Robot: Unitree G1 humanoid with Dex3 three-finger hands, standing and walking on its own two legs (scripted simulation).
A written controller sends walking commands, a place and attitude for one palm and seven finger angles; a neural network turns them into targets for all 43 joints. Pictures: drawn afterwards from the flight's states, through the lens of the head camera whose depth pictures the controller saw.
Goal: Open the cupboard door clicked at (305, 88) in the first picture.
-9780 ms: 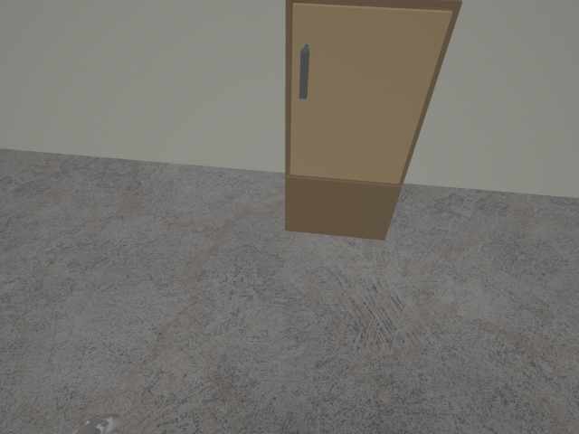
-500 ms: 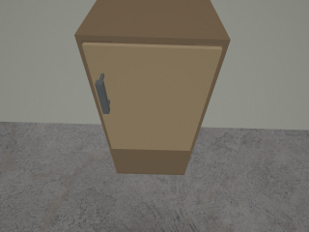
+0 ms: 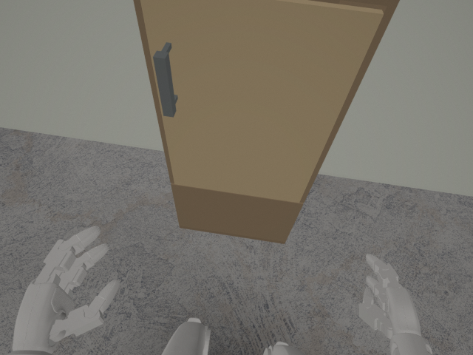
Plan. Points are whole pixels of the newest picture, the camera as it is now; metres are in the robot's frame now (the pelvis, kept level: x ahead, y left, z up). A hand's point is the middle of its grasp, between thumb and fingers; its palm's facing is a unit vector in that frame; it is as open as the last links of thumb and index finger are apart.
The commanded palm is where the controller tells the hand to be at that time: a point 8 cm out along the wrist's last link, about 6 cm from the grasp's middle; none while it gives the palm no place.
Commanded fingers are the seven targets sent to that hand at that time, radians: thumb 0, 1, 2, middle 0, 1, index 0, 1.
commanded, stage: raise the hand with hooked fingers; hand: left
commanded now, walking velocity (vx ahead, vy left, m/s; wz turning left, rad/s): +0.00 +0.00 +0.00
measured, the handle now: (168, 80) +0.60 +0.23 +0.10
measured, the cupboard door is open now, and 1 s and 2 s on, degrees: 0 0 0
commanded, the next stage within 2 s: move the hooked fingers beside the handle in 1.56 s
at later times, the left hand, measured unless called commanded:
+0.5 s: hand (89, 238) +0.25 +0.26 +0.07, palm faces -0.03 -1.00 -0.07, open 12.3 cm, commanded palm +0.23 +0.31 +0.09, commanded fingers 0.00 -0.34 0.37 -0.29 -1.10 -0.29 -1.10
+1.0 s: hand (50, 188) +0.30 +0.32 +0.11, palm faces +0.02 -1.00 -0.05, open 14.0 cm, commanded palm +0.28 +0.37 +0.12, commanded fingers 0.00 -0.50 0.30 -0.30 -1.20 -0.30 -1.20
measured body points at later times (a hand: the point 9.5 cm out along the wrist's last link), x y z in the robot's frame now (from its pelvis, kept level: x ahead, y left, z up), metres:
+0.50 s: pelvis +0.00 +0.03 +0.02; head +0.06 +0.04 +0.47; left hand +0.25 +0.31 +0.07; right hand +0.13 -0.25 -0.06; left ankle +0.05 +0.12 -0.65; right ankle +0.01 -0.08 -0.65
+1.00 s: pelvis +0.01 +0.05 +0.04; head +0.06 +0.07 +0.49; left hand +0.29 +0.37 +0.12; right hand +0.18 -0.18 -0.03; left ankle +0.05 +0.12 -0.65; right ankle +0.01 -0.08 -0.65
